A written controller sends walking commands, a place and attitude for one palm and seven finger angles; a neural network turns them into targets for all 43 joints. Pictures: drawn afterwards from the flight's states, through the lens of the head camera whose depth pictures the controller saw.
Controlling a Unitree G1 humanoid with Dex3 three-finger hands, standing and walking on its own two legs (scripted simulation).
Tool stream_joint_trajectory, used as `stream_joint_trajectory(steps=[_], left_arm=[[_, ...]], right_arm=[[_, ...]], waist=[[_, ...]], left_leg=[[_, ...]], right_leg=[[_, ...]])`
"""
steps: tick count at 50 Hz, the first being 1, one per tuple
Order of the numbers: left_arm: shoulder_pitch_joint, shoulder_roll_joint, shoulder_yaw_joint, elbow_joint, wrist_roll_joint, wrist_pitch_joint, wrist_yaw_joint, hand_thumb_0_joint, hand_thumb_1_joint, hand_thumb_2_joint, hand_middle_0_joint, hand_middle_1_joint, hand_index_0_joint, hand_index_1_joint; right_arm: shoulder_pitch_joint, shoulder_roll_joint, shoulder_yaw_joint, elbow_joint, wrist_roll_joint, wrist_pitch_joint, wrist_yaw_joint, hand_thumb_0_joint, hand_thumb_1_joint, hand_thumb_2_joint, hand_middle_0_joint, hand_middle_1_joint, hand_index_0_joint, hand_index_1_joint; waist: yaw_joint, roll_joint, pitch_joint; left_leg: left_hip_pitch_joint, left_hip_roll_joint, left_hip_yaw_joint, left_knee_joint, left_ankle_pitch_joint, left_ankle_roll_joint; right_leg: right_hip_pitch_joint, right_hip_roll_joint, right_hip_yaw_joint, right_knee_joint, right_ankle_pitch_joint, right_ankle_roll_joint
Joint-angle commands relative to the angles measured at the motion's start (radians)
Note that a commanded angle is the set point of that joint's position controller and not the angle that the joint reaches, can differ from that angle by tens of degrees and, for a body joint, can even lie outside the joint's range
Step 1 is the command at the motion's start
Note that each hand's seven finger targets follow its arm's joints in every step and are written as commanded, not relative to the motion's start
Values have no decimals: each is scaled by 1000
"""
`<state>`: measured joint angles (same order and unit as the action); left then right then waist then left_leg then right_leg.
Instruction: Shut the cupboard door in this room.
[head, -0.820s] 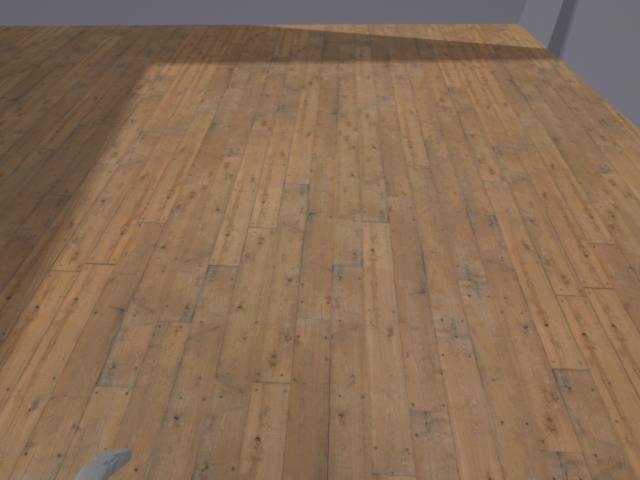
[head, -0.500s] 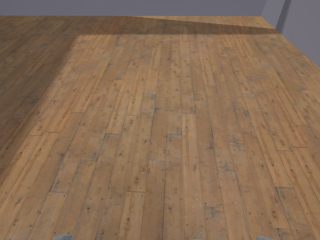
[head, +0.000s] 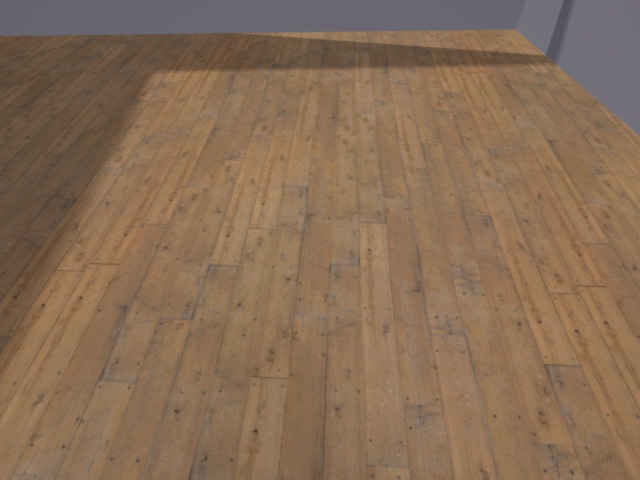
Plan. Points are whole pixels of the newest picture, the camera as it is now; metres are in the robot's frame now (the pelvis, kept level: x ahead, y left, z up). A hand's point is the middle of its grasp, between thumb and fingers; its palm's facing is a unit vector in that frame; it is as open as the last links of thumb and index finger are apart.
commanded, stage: stand and wait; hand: left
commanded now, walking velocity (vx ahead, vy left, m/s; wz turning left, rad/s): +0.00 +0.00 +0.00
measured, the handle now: out of the picture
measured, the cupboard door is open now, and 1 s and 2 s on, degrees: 78 78 78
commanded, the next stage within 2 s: turn or walk to find it in 0.08 s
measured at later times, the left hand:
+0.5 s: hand out of the picture +0.04 +0.23 -0.19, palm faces +0.07 -0.97 -0.23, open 7.4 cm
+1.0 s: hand out of the picture -0.03 +0.19 -0.15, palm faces +0.32 -0.90 -0.31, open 7.4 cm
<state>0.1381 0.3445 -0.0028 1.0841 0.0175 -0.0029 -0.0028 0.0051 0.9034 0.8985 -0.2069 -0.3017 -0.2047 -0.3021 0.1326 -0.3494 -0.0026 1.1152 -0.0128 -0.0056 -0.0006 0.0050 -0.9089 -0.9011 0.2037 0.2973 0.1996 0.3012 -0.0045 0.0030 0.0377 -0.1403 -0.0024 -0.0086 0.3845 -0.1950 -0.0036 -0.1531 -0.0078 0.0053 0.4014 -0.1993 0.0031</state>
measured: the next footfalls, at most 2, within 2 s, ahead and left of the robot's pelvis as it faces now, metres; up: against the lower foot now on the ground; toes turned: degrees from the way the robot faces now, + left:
right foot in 0.84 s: +0.01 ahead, -0.12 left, +0.00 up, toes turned +14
left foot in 1.26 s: -0.09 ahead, +0.11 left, +0.00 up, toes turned +31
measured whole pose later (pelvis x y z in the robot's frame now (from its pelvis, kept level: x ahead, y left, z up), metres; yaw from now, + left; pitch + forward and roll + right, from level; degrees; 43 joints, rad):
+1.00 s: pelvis -0.04 -0.03 +0.00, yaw +19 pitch -1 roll +2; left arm 0.23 0.20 0.04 0.92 0.03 0.02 0.03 0.00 0.90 0.90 -0.21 -0.30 -0.20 -0.30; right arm 0.24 -0.27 -0.10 0.97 -0.02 0.08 0.01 0.00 -0.91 -0.90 0.20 0.30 0.20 0.30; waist -0.03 0.03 0.04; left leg -0.53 -0.05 -0.06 1.12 -0.34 -0.04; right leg -0.17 -0.04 -0.07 0.49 -0.31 -0.02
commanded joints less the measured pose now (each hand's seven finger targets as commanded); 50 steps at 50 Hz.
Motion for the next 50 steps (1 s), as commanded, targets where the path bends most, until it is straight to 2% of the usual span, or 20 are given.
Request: stream_joint_trajectory(steps=[1,7,12,17,20,22,23,24,25,28,30,34,39,40,41,42,43,46,48,50], left_arm=[[-53,210,39,-66,-4,-20,11,0,900,900,-200,-300,-200,-300],[-49,202,45,-74,-4,-15,12,0,900,900,-200,-300,-200,-300],[24,106,31,-84,-5,14,26,0,900,900,-200,-300,-200,-300],[46,129,50,-131,-2,20,36,0,900,900,-200,-300,-200,-300],[28,123,55,-164,2,24,41,0,900,900,-200,-300,-200,-300],[10,89,56,-189,3,32,40,0,900,900,-200,-300,-200,-300],[-2,45,51,-204,-2,37,38,0,900,900,-200,-300,-200,-300],[-20,33,49,-219,-1,34,39,0,900,900,-200,-300,-200,-300],[-9,35,54,-218,0,38,43,0,900,900,-200,-300,-200,-300],[27,7,63,-201,-2,34,35,0,900,900,-200,-300,-200,-300],[32,-20,60,-203,-5,30,31,0,900,900,-200,-300,-200,-300],[16,-45,59,-225,-10,28,32,0,900,900,-200,-300,-200,-300],[124,-35,72,-210,-14,25,38,0,900,900,-200,-300,-200,-300],[165,-13,80,-199,-12,22,41,0,900,900,-200,-300,-200,-300],[191,55,96,-200,3,15,46,0,900,900,-200,-300,-200,-300],[158,130,106,-224,15,13,47,0,900,900,-200,-300,-200,-300],[107,108,93,-248,4,16,50,0,900,900,-200,-300,-200,-300],[-9,36,76,-268,4,2,44,0,900,900,-200,-300,-200,-300],[37,18,71,-256,3,-7,41,0,900,900,-200,-300,-200,-300],[93,23,73,-239,5,-9,43,0,900,900,-200,-300,-200,-300]], right_arm=[[-56,-201,-39,-68,2,-28,-9,0,-900,-900,200,300,200,300],[-45,-189,-39,-73,0,-22,-5,0,-900,-900,200,300,200,300],[14,-70,-20,-90,-3,7,0,0,-900,-900,200,300,200,300],[60,-53,-39,-123,1,24,-1,0,-900,-900,200,300,200,300],[85,-37,-50,-140,3,31,-1,0,-900,-900,200,300,200,300],[117,-49,-57,-144,-3,27,4,0,-900,-900,200,300,200,300],[133,-93,-66,-153,-12,22,3,0,-900,-900,200,300,200,300],[154,-114,-75,-156,-10,16,-3,0,-900,-900,200,300,200,300],[154,-113,-79,-159,-7,15,-13,0,-900,-900,200,300,200,300],[110,-82,-81,-184,-7,14,-25,0,-900,-900,200,300,200,300],[118,-70,-87,-190,-8,15,-27,0,-900,-900,200,300,200,300],[162,-66,-98,-189,-12,23,-27,0,-900,-900,200,300,200,300],[111,-60,-110,-218,-9,37,-13,0,-900,-900,200,300,200,300],[94,-42,-109,-231,-4,40,-9,0,-900,-900,200,300,200,300],[95,9,-104,-243,3,45,-3,0,-900,-900,200,300,200,300],[76,46,-102,-273,-4,44,-6,0,-900,-900,200,300,200,300],[54,-10,-115,-266,-16,45,-3,0,-900,-900,200,300,200,300],[115,10,-113,-208,-12,66,15,0,-900,-900,200,300,200,300],[130,26,-104,-198,-9,62,17,0,-900,-900,200,300,200,300],[92,37,-97,-204,-6,62,17,0,-900,-900,200,300,200,300]], waist=[[5,-24,-29],[6,-19,-28],[11,-37,-46],[6,-126,-100],[-10,-139,-69],[-25,-11,-64],[-39,175,-28],[-43,266,-17],[-36,229,-22],[-9,154,-76],[-15,137,-114],[-40,135,-127],[8,146,-129],[29,109,-122],[41,-75,-109],[49,-330,-29],[37,-204,-3],[-37,-159,65],[-30,-155,44],[-7,-151,33]], left_leg=[[-32,110,-101,-84,-9,35],[-69,105,-109,-57,15,34],[-143,83,-96,37,67,17],[-159,43,-50,217,78,4],[-149,43,-37,251,6,4],[-106,99,-143,122,112,36],[-135,200,-353,-14,147,100],[-117,280,-511,-107,240,182],[-108,294,-535,-114,262,220],[-47,221,-416,-55,257,202],[11,197,-386,-30,309,198],[28,190,-440,-20,353,201],[-122,110,-421,2,191,128],[-239,74,-387,26,51,87],[-421,-15,-267,203,-152,24],[-559,-120,-75,481,-323,-38],[-485,-52,-119,635,-322,-22],[-420,-15,-74,820,-168,-32],[-440,-10,-37,827,-126,-47],[-443,3,-16,776,-139,-60]], right_leg=[[-31,-111,115,-103,-55,-31],[-29,-117,103,-81,-68,-28],[-25,-155,92,-33,-21,-16],[-25,-260,109,-2,127,-79],[-94,-284,83,38,140,-96],[-179,-192,-17,165,-1,-35],[-227,-61,-100,331,-162,26],[-286,-8,-68,500,-355,39],[-310,-28,3,607,-376,31],[-335,-39,25,652,-295,37],[-332,-28,10,586,-284,48],[-264,2,4,415,-298,49],[-25,31,-22,101,-120,40],[99,-2,-10,-14,-55,31],[213,-183,152,-119,-156,-24],[123,-433,431,-202,-193,-128],[-61,-448,360,-194,-149,-152],[-170,-285,159,-165,-70,-119],[-85,-256,70,-115,82,-117],[-22,-264,50,-90,188,-125]])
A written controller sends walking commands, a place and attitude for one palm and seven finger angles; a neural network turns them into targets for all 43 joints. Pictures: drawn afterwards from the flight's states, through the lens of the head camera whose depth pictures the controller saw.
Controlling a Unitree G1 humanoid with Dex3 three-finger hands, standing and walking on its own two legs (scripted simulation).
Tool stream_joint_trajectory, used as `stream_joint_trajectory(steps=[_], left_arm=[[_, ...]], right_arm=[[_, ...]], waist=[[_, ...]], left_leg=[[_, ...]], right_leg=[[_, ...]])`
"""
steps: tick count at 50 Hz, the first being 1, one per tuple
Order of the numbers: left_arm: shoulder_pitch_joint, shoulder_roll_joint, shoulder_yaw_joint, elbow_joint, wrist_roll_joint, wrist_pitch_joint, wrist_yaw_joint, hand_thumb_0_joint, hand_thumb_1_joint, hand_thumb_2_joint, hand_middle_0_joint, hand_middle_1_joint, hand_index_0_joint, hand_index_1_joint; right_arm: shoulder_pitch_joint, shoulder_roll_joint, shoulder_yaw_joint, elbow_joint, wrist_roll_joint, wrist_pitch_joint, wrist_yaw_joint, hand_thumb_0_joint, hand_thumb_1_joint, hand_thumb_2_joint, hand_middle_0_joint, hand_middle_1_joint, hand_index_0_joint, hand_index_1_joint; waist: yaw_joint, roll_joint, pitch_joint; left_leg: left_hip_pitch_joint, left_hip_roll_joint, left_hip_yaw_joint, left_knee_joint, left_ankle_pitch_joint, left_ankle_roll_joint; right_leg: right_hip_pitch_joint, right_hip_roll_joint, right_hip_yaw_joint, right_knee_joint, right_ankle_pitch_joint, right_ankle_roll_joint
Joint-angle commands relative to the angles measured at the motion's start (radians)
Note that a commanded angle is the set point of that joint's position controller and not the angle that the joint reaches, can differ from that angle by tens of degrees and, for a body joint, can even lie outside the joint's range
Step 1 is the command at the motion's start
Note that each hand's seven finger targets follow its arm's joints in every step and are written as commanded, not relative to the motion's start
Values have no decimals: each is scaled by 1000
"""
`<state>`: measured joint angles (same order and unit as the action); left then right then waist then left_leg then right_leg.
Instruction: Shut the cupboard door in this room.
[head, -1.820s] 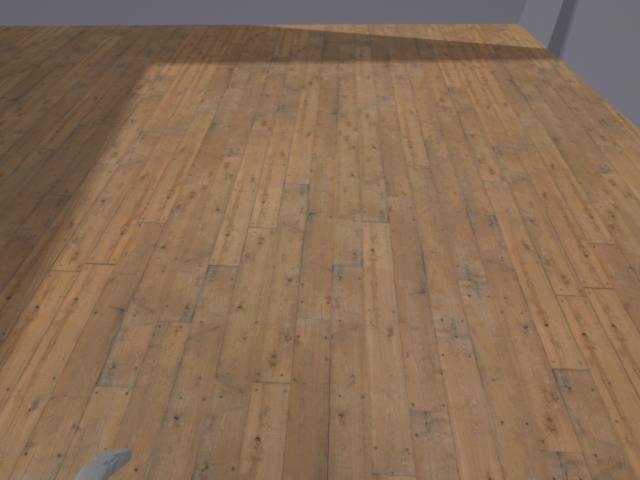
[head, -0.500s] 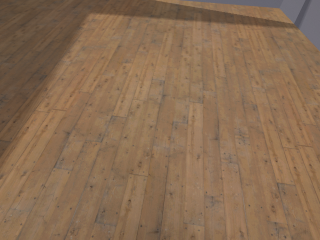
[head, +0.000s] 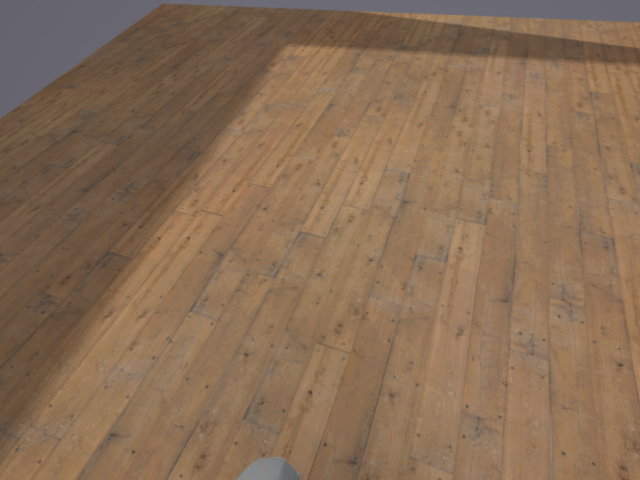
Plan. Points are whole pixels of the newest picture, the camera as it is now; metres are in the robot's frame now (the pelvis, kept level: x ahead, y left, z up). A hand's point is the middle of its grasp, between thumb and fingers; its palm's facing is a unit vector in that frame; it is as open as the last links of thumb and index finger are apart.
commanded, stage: turn or walk to find it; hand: left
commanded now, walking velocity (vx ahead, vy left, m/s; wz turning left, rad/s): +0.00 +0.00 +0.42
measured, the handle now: out of the picture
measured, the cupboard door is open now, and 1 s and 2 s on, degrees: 78 78 78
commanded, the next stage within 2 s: none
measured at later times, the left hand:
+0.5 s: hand out of the picture -0.02 +0.27 -0.17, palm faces +0.26 -0.94 -0.24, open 7.4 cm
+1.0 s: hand out of the picture -0.03 +0.19 -0.15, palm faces +0.43 -0.86 -0.27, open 7.4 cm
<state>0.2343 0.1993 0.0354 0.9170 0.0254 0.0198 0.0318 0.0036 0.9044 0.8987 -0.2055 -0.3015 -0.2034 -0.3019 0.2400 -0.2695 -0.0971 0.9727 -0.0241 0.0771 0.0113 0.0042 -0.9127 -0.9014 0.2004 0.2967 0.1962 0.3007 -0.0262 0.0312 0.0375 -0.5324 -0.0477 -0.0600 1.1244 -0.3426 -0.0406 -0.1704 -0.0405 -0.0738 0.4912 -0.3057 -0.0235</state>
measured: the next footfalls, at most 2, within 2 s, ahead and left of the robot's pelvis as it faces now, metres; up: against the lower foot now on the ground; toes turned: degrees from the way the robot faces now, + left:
left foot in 0.26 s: +0.00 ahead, +0.15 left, +0.00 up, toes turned +12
right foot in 0.74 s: +0.05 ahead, -0.07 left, +0.00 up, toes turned +15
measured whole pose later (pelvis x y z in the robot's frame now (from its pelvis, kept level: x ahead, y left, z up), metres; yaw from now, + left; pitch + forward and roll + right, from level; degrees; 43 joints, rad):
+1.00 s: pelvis -0.03 -0.01 +0.00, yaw +26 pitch -2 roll +2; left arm 0.23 0.16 0.03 0.91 0.02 0.01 0.03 0.00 0.90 0.90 -0.21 -0.30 -0.20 -0.30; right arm 0.26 -0.25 -0.09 1.01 -0.03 0.09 0.01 0.00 -0.91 -0.90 0.20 0.30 0.19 0.30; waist -0.03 0.03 0.06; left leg -0.47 0.02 -0.04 1.17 -0.33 -0.06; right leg -0.20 -0.06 -0.18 0.48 -0.26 -0.05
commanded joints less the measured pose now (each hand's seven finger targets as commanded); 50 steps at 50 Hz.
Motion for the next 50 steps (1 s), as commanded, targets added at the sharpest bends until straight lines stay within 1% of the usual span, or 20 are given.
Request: stream_joint_trajectory(steps=[1,8,11,12,13,14,15,17,19,22,30,32,35,36,37,38,39,41,43,50], left_arm=[[28,173,37,-64,-2,-31,9,0,900,900,-200,-300,-200,-300],[108,229,56,-28,11,-22,7,0,900,900,-200,-300,-200,-300],[79,233,61,-20,0,-18,5,0,900,900,-200,-300,-200,-300],[83,209,55,-27,-9,-14,2,0,900,900,-200,-300,-200,-300],[85,143,45,-61,-16,-10,-5,0,900,900,-200,-300,-200,-300],[34,120,26,-82,-7,1,1,0,900,900,-200,-300,-200,-300],[19,132,31,-77,-5,11,2,0,900,900,-200,-300,-200,-300],[-26,134,42,-49,-7,17,-2,0,900,900,-200,-300,-200,-300],[5,133,44,-32,-8,13,-14,0,900,900,-200,-300,-200,-300],[6,121,43,-26,-9,17,-16,0,900,900,-200,-300,-200,-300],[-69,96,39,-75,-15,13,-10,0,900,900,-200,-300,-200,-300],[-50,92,39,-76,-18,9,-7,0,900,900,-200,-300,-200,-300],[34,106,45,-60,-19,-7,-3,0,900,900,-200,-300,-200,-300],[69,144,51,-56,-12,-19,1,0,900,900,-200,-300,-200,-300],[75,246,71,-60,6,-30,10,0,900,900,-200,-300,-200,-300],[80,268,65,-74,-4,-24,7,0,900,900,-200,-300,-200,-300],[31,230,66,-84,-5,-21,11,0,900,900,-200,-300,-200,-300],[-61,179,49,-104,-7,-21,7,0,900,900,-200,-300,-200,-300],[-78,143,38,-107,-9,-28,3,0,900,900,-200,-300,-200,-300],[41,153,42,-57,-3,-30,8,0,900,900,-200,-300,-200,-300]], right_arm=[[-42,-42,1,-71,6,-20,3,0,-900,-900,200,300,200,300],[-130,-24,25,-90,17,-36,1,0,-900,-900,200,300,200,300],[-37,-43,25,-66,17,-53,-3,0,-900,-900,200,300,200,300],[9,-92,14,-54,12,-64,-4,0,-900,-900,200,300,200,300],[48,-192,-10,-55,7,-73,-9,0,-900,-900,200,300,200,300],[95,-232,-18,-44,20,-62,-13,0,-900,-900,200,300,200,300],[76,-209,-14,-41,13,-60,-21,0,-900,-900,200,300,200,300],[7,-148,4,-48,7,-66,-37,0,-900,-900,200,300,200,300],[-41,-125,14,-68,9,-72,-37,0,-900,-900,200,300,200,300],[-27,-127,10,-72,10,-77,-37,0,-900,-900,200,300,200,300],[0,-131,-3,-77,-2,-65,-31,0,-900,-900,200,300,200,300],[-21,-136,-7,-84,-4,-61,-29,0,-900,-900,200,300,200,300],[-44,-125,-9,-92,2,-58,-24,0,-900,-900,200,300,200,300],[-34,-95,-6,-94,11,-60,-19,0,-900,-900,200,300,200,300],[-2,-16,6,-112,17,-60,-14,0,-900,-900,200,300,200,300],[-18,-51,-6,-122,6,-51,-19,0,-900,-900,200,300,200,300],[-29,-72,-15,-113,4,-37,-15,0,-900,-900,200,300,200,300],[-8,-62,-16,-62,1,-21,-2,0,-900,-900,200,300,200,300],[40,-43,-11,-35,-3,-18,6,0,-900,-900,200,300,200,300],[-26,-33,1,-33,0,-11,4,0,-900,-900,200,300,200,300]], waist=[[30,-191,32],[75,-242,-35],[23,-213,-105],[-1,-93,-151],[-19,203,-180],[-35,230,-180],[-29,145,-149],[-11,183,-71],[16,136,-62],[15,93,-60],[-4,107,-49],[8,131,-47],[53,67,-79],[67,-24,-104],[63,-334,-107],[76,-342,-96],[59,-255,-63],[16,-198,19],[-4,-178,23],[44,-176,7]], left_leg=[[-51,56,43,4,-10,-26],[112,58,126,-348,-114,-11],[298,45,147,-655,90,9],[473,103,92,-744,284,31],[650,367,-227,-751,677,140],[605,460,-273,-730,932,227],[569,451,-209,-726,915,255],[473,347,-165,-741,820,219],[449,293,-104,-747,750,199],[448,270,-112,-764,697,200],[397,268,-228,-767,565,226],[351,262,-252,-751,558,220],[241,213,-242,-666,456,167],[155,151,-194,-576,297,111],[-33,-2,-23,-347,-83,30],[-26,-10,-15,-158,-258,18],[-3,22,-40,-33,-204,21],[0,44,-21,91,-79,11],[-6,56,10,122,8,-5],[-21,92,42,0,-15,-36]], right_leg=[[16,-246,128,-168,336,-107],[90,-292,89,-59,596,-125],[75,-257,12,85,612,-48],[-34,-219,-37,215,484,3],[-323,-89,-85,414,-70,79],[-355,-61,-9,533,-356,91],[-366,-77,33,604,-325,87],[-378,-80,68,649,-210,95],[-364,-73,53,654,-134,101],[-349,-58,47,609,-95,114],[-258,-19,49,349,-137,107],[-185,-2,41,264,-124,97],[15,6,33,-5,70,88],[142,-69,98,-135,157,77],[237,-337,370,-200,235,-13],[102,-443,427,-207,317,-101],[15,-416,353,-226,233,-131],[-88,-297,246,-245,76,-87],[-80,-242,130,-232,102,-64],[33,-283,92,-216,199,-96]])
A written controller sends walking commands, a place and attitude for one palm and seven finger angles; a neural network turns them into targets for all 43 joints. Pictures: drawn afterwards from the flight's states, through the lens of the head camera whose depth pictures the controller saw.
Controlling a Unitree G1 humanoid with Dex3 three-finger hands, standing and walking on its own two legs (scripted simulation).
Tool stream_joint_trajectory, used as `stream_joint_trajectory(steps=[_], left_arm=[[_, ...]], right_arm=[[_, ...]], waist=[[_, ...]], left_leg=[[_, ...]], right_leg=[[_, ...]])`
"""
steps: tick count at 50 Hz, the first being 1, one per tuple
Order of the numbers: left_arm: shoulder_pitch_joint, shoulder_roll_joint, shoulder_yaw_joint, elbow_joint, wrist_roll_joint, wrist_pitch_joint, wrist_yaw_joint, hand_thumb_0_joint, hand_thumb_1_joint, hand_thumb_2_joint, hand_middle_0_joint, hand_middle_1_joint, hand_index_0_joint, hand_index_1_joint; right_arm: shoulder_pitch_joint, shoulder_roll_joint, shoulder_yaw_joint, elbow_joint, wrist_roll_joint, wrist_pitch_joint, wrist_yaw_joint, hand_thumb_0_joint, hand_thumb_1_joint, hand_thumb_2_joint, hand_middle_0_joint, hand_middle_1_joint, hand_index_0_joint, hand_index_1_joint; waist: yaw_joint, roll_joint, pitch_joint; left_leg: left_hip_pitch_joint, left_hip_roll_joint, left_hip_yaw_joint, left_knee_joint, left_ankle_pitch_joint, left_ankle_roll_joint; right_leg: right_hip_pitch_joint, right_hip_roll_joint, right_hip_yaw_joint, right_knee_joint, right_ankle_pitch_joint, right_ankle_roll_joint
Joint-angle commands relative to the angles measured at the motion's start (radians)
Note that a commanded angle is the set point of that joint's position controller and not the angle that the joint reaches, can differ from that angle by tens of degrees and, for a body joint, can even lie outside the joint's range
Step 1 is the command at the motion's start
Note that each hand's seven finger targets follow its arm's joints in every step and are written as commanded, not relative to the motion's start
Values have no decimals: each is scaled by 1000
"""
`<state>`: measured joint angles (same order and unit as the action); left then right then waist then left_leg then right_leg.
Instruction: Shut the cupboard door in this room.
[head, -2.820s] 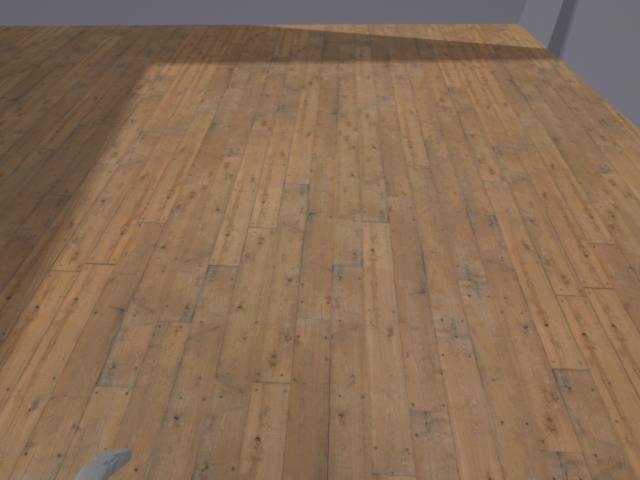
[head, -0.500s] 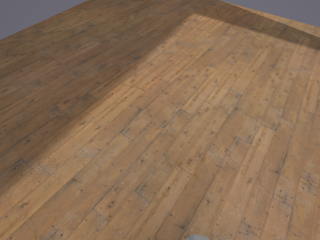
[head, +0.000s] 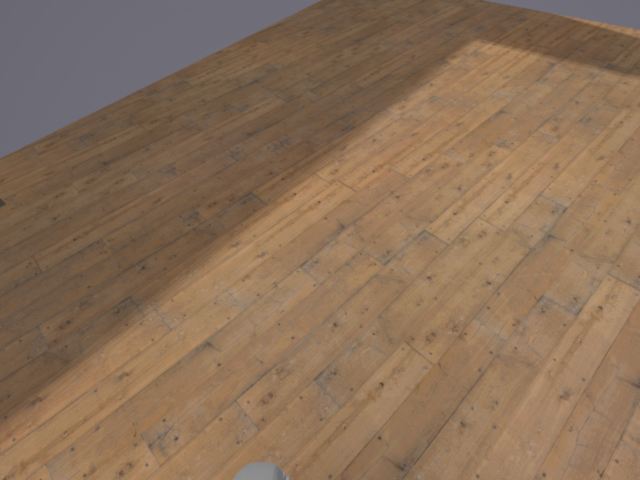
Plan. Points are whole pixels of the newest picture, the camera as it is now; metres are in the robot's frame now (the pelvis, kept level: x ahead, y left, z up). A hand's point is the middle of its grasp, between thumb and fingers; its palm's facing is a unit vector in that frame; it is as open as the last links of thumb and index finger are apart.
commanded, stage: turn or walk to find it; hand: left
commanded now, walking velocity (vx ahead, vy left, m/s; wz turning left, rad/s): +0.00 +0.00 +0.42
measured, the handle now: out of the picture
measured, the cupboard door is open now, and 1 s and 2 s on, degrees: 78 78 78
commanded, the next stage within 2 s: stand and wait in 1.30 s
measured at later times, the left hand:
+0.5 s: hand out of the picture -0.02 +0.28 -0.18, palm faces +0.25 -0.94 -0.23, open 7.4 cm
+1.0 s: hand out of the picture -0.02 +0.22 -0.14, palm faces +0.40 -0.87 -0.28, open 7.4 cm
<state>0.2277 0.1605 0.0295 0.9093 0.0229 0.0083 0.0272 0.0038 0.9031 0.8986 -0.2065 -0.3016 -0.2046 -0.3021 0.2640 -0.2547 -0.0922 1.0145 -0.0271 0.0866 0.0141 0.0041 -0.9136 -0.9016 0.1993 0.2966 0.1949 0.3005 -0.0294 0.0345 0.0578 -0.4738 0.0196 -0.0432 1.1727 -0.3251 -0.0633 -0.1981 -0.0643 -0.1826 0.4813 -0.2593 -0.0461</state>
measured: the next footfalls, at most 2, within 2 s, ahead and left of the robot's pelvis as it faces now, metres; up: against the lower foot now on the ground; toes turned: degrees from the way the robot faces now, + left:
left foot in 0.26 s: -0.01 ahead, +0.15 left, +0.00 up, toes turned +12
right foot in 0.82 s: +0.03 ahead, -0.07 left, +0.00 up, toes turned +17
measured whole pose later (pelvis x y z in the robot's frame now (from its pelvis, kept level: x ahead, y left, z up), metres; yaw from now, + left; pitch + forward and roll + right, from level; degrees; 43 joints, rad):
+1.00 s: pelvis -0.04 +0.01 +0.00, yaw +25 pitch -2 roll +2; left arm 0.18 0.16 0.03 0.91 0.02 0.01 0.03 0.00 0.90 0.90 -0.21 -0.30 -0.20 -0.30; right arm 0.27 -0.25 -0.09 1.01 -0.02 0.08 0.01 0.00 -0.91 -0.90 0.20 0.30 0.20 0.30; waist -0.05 0.04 0.05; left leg -0.49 -0.02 -0.04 1.15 -0.37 -0.05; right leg -0.18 -0.06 -0.13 0.49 -0.29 -0.03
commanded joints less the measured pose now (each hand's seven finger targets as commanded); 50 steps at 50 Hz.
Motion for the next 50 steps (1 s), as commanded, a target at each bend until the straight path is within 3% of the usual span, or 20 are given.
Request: stream_joint_trajectory(steps=[1,6,8,10,11,12,13,14,17,20,26,34,38,39,40,41,42,43,46,50], left_arm=[[56,199,51,-44,2,-17,13,0,900,900,-200,-300,-200,-300],[91,233,65,-12,12,-11,12,0,900,900,-200,-300,-200,-300],[92,247,70,0,13,-8,10,0,900,900,-200,-300,-200,-300],[67,246,70,7,7,-3,7,0,900,900,-200,-300,-200,-300],[59,231,69,5,-2,2,5,0,900,900,-200,-300,-200,-300],[69,187,62,-13,-11,9,1,0,900,900,-200,-300,-200,-300],[34,127,43,-50,-11,15,-3,0,900,900,-200,-300,-200,-300],[-18,155,41,-59,-1,27,1,0,900,900,-200,-300,-200,-300],[-28,160,57,-17,1,35,-10,0,900,900,-200,-300,-200,-300],[19,157,55,11,-2,29,-16,0,900,900,-200,-300,-200,-300],[-38,151,54,-19,-6,30,-7,0,900,900,-200,-300,-200,-300],[-110,125,44,-65,-13,21,-1,0,900,900,-200,-300,-200,-300],[-24,134,45,-49,-20,10,6,0,900,900,-200,-300,-200,-300],[7,151,49,-44,-18,1,8,0,900,900,-200,-300,-200,-300],[34,202,58,-39,-9,-9,13,0,900,900,-200,-300,-200,-300],[45,283,74,-41,3,-15,19,0,900,900,-200,-300,-200,-300],[44,288,68,-56,-4,-8,17,0,900,900,-200,-300,-200,-300],[-15,241,66,-63,-5,-11,20,0,900,900,-200,-300,-200,-300],[-102,179,43,-80,-8,-15,13,0,900,900,-200,-300,-200,-300],[-33,178,44,-58,-5,-19,11,0,900,900,-200,-300,-200,-300]], right_arm=[[-60,-47,-1,-77,4,-21,0,0,-900,-900,200,300,200,300],[-113,-21,16,-95,15,-39,-2,0,-900,-900,200,300,200,300],[-100,-18,20,-97,20,-46,-5,0,-900,-900,200,300,200,300],[-38,-22,20,-86,19,-56,-7,0,-900,-900,200,300,200,300],[-3,-45,15,-72,18,-64,-7,0,-900,-900,200,300,200,300],[29,-121,0,-71,12,-74,-9,0,-900,-900,200,300,200,300],[52,-205,-19,-78,9,-73,-17,0,-900,-900,200,300,200,300],[60,-211,-19,-69,8,-64,-20,0,-900,-900,200,300,200,300],[-64,-139,5,-95,6,-74,-40,0,-900,-900,200,300,200,300],[-68,-127,9,-105,13,-87,-42,0,-900,-900,200,300,200,300],[-5,-124,1,-95,9,-86,-42,0,-900,-900,200,300,200,300],[17,-132,-10,-97,-1,-75,-39,0,-900,-900,200,300,200,300],[-21,-132,-14,-107,4,-70,-31,0,-900,-900,200,300,200,300],[-31,-122,-13,-111,11,-70,-28,0,-900,-900,200,300,200,300],[-16,-80,-8,-115,19,-73,-22,0,-900,-900,200,300,200,300],[-9,-23,2,-140,20,-74,-19,0,-900,-900,200,300,200,300],[-20,-74,-14,-141,8,-61,-24,0,-900,-900,200,300,200,300],[-25,-76,-18,-120,2,-45,-19,0,-900,-900,200,300,200,300],[22,-52,-16,-71,3,-29,-2,0,-900,-900,200,300,200,300],[-3,-47,-12,-68,3,-22,2,0,-900,-900,200,300,200,300]], waist=[[52,-185,-16],[80,-211,-67],[73,-225,-88],[33,-196,-117],[10,-136,-134],[-8,78,-159],[-22,300,-116],[-36,174,-99],[11,151,-10],[27,83,-59],[4,75,-75],[-14,101,-99],[34,80,-126],[54,37,-140],[60,-86,-164],[65,-342,-148],[74,-265,-138],[46,-237,-84],[-8,-152,-2],[17,-190,24]], left_leg=[[-71,30,32,-80,-53,-13],[38,26,98,-340,-147,4],[100,15,119,-429,-143,17],[216,6,140,-617,-13,27],[332,20,121,-741,123,39],[453,170,-81,-824,273,98],[468,377,-328,-865,589,214],[382,404,-271,-854,546,263],[297,259,-185,-868,468,218],[364,205,-125,-847,582,206],[417,210,-198,-842,602,233],[379,200,-306,-804,612,254],[250,149,-309,-753,522,209],[192,114,-289,-710,443,170],[60,49,-213,-612,246,112],[-115,-95,-33,-409,-154,42],[-84,-75,-39,-212,-264,38],[-81,-46,-66,-97,-210,36],[-74,-13,-15,39,-52,16],[-79,9,14,28,-4,-9]], right_leg=[[67,-272,201,-203,159,-82],[106,-305,168,-129,322,-108],[97,-314,157,-91,384,-103],[62,-291,93,-7,363,-49],[-17,-261,51,73,291,0],[-173,-165,-5,245,70,65],[-378,-54,4,438,-373,126],[-334,-64,95,551,-365,108],[-365,-62,161,649,-185,113],[-350,-45,153,653,-115,132],[-341,-35,171,557,-131,150],[-220,19,173,310,-196,125],[-6,42,158,50,-31,107],[95,22,168,-89,72,103],[238,-113,282,-164,118,69],[297,-357,511,-185,256,-40],[154,-433,509,-190,288,-120],[71,-369,435,-214,232,-124],[-8,-234,244,-191,205,-65],[-7,-228,195,-209,158,-52]])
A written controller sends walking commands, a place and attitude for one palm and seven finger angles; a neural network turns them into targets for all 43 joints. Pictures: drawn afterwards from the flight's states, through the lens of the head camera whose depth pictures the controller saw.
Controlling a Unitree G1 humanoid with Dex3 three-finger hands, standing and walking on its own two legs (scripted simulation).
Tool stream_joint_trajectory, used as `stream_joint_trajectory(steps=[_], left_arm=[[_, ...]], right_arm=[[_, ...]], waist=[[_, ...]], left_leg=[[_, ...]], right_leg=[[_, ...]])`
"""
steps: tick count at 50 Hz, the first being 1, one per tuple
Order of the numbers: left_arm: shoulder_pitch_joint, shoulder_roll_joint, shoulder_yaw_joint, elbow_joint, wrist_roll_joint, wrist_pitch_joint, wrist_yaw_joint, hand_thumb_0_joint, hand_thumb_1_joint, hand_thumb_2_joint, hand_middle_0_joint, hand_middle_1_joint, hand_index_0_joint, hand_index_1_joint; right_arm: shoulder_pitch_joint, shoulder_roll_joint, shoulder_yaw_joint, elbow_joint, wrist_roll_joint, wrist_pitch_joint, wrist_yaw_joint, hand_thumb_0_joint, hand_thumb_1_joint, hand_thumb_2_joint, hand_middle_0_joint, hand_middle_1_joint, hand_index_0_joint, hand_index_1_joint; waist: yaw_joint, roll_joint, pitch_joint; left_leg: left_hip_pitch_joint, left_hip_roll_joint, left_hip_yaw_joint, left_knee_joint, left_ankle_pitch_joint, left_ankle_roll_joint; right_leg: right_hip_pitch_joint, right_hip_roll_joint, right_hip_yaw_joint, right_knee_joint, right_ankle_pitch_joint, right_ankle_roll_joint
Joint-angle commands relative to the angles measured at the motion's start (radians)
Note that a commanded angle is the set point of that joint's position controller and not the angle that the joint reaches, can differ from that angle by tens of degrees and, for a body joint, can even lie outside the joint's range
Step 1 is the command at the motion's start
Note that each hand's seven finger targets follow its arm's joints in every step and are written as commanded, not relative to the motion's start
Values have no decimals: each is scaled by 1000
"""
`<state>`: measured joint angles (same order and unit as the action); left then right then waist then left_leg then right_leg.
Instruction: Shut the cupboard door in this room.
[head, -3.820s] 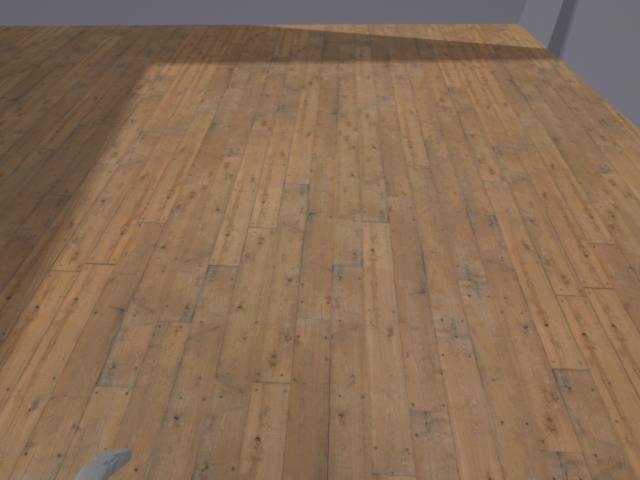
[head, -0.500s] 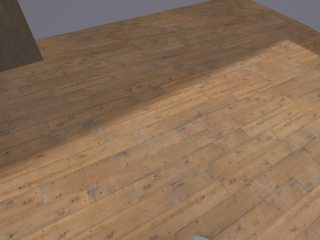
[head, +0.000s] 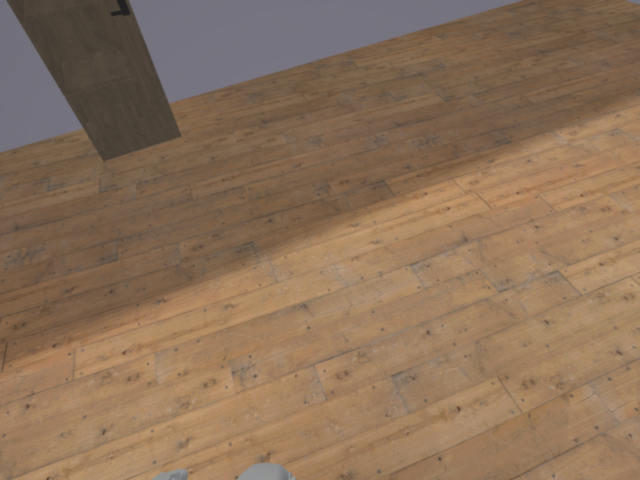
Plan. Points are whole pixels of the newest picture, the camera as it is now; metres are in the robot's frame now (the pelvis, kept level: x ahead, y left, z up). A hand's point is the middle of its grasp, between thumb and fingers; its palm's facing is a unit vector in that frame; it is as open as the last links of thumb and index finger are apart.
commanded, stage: turn or walk to find it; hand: left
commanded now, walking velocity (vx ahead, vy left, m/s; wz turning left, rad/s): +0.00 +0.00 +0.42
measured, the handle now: out of the picture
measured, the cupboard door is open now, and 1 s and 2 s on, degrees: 78 78 78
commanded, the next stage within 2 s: stand and wait in 0.30 s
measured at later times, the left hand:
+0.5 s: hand out of the picture -0.04 +0.27 -0.18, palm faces +0.24 -0.94 -0.24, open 7.4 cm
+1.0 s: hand out of the picture -0.07 +0.23 -0.17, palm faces +0.34 -0.91 -0.23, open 7.3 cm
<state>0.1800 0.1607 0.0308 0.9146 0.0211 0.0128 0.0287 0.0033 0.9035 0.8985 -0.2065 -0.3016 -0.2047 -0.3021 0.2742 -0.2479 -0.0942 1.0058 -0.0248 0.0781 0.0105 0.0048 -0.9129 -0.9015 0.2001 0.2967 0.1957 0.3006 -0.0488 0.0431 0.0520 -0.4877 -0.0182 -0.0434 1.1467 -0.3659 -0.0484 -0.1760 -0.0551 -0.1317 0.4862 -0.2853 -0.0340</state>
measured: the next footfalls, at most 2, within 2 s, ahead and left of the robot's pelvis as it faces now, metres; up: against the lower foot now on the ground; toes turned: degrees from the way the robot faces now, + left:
left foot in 0.30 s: +0.00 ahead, +0.16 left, +0.00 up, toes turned +13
right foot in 0.72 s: +0.04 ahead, -0.07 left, +0.00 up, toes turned +6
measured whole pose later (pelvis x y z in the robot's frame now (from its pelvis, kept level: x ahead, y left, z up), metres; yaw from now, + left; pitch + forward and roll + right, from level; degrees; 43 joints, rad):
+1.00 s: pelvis -0.06 +0.04 +0.00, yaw +19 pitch -2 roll +0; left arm 0.23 0.17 0.05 0.99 0.04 0.01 0.03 0.00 0.91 0.90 -0.21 -0.30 -0.21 -0.30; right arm 0.27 -0.22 -0.08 1.06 -0.02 0.08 0.01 0.00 -0.92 -0.90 0.20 0.30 0.19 0.30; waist -0.01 0.00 0.07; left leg -0.37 0.04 0.03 0.92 -0.46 -0.04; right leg -0.23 -0.11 -0.19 0.51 -0.25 0.01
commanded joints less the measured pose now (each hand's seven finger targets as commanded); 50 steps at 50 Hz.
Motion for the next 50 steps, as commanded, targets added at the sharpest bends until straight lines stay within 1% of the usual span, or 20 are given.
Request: stream_joint_trajectory(steps=[1,9,12,13,14,15,16,18,21,25,29,32,34,35,36,37,38,39,42,50], left_arm=[[32,185,43,-58,-1,-23,10,0,900,900,-200,-300,-200,-300],[119,242,66,-12,14,-16,7,0,900,900,-200,-300,-200,-300],[107,255,70,0,7,-10,4,0,900,900,-200,-300,-200,-300],[98,243,70,-1,-2,-5,2,0,900,900,-200,-300,-200,-300],[113,199,62,-17,-10,2,-2,0,900,900,-200,-300,-200,-300],[93,133,41,-54,-10,8,-4,0,900,900,-200,-300,-200,-300],[52,155,38,-56,-3,19,2,0,900,900,-200,-300,-200,-300],[38,139,42,-20,-1,25,-1,0,900,900,-200,-300,-200,-300],[88,138,37,30,-4,20,-11,0,900,900,-200,-300,-200,-300],[102,117,23,53,-7,24,-7,0,900,900,-200,-300,-200,-300],[66,96,9,54,-7,22,-3,0,900,900,-200,-300,-200,-300],[100,92,11,70,-8,13,1,0,900,900,-200,-300,-200,-300],[151,110,18,86,-7,1,5,0,900,900,-200,-300,-200,-300],[163,139,24,88,-2,-9,10,0,900,900,-200,-300,-200,-300],[164,194,33,86,5,-18,14,0,900,900,-200,-300,-200,-300],[169,245,42,70,6,-18,11,0,900,900,-200,-300,-200,-300],[143,240,47,57,5,-16,12,0,900,900,-200,-300,-200,-300],[104,217,50,46,4,-10,17,0,900,900,-200,-300,-200,-300],[28,178,46,11,4,-15,13,0,900,900,-200,-300,-200,-300],[84,234,71,21,16,-9,12,0,900,900,-200,-300,-200,-300]], right_arm=[[-28,-58,-9,-67,0,-13,6,0,-900,-900,200,300,200,300],[-140,-32,18,-102,16,-36,3,0,-900,-900,200,300,200,300],[-78,-41,20,-89,17,-48,-2,0,-900,-900,200,300,200,300],[-35,-66,15,-78,15,-57,-1,0,-900,-900,200,300,200,300],[-2,-145,-2,-78,9,-67,-2,0,-900,-900,200,300,200,300],[38,-228,-20,-78,8,-68,-10,0,-900,-900,200,300,200,300],[55,-231,-19,-63,5,-59,-16,0,-900,-900,200,300,200,300],[-31,-163,2,-72,2,-69,-36,0,-900,-900,200,300,200,300],[-88,-115,26,-84,8,-80,-42,0,-900,-900,200,300,200,300],[-62,-103,31,-62,12,-87,-46,0,-900,-900,200,300,200,300],[-53,-94,29,-38,6,-81,-42,0,-900,-900,200,300,200,300],[-62,-88,27,-27,4,-76,-39,0,-900,-900,200,300,200,300],[-74,-84,24,-27,13,-74,-34,0,-900,-900,200,300,200,300],[-69,-55,27,-30,18,-74,-29,0,-900,-900,200,300,200,300],[-72,-10,35,-47,25,-72,-24,0,-900,-900,200,300,200,300],[-102,-5,33,-72,21,-62,-21,0,-900,-900,200,300,200,300],[-116,-36,18,-70,15,-43,-20,0,-900,-900,200,300,200,300],[-104,-53,8,-64,9,-29,-16,0,-900,-900,200,300,200,300],[-33,-26,3,-19,7,-24,-3,0,-900,-900,200,300,200,300],[-59,4,16,-52,15,-41,-1,0,-900,-900,200,300,200,300]], waist=[[44,-208,28],[97,-244,-51],[61,-238,-103],[31,-171,-124],[17,50,-161],[-3,298,-148],[-20,174,-155],[13,189,-96],[46,112,-75],[46,62,-74],[34,90,-25],[53,82,-12],[81,37,-28],[84,-47,-38],[78,-219,-36],[94,-307,-12],[100,-301,-10],[85,-319,28],[39,-175,39],[84,-233,-44]], left_leg=[[-67,52,17,35,26,-26],[65,54,105,-358,-105,-15],[219,32,144,-583,50,1],[335,49,127,-724,192,14],[486,196,-61,-784,393,67],[537,415,-320,-796,785,192],[455,450,-253,-783,743,259],[410,339,-177,-794,677,229],[396,265,-72,-791,738,199],[418,265,-63,-812,731,209],[339,265,-90,-840,558,212],[286,249,-130,-829,459,201],[210,211,-125,-761,386,157],[145,158,-92,-690,289,113],[68,51,22,-575,111,59],[51,0,56,-428,-120,38],[62,21,16,-266,-169,42],[34,37,1,-156,-143,44],[22,47,26,-21,-47,25],[105,62,112,-384,-110,3]], right_leg=[[-21,-248,149,-213,179,-72],[97,-304,105,-84,476,-110],[68,-283,45,16,496,-53],[3,-258,4,100,420,-8],[-164,-172,-47,273,170,56],[-377,-65,-35,460,-358,116],[-322,-69,56,568,-376,96],[-355,-75,105,611,-249,96],[-316,-56,107,611,-144,103],[-263,-44,102,487,-122,111],[-163,-33,88,294,-146,102],[-87,-13,71,146,-79,94],[40,-21,71,-35,78,91],[108,-85,138,-114,129,76],[120,-240,298,-165,179,15],[34,-364,387,-229,204,-83],[-50,-375,380,-264,97,-130],[-100,-351,348,-285,8,-129],[-119,-273,194,-247,33,-86],[11,-310,118,-123,219,-101]])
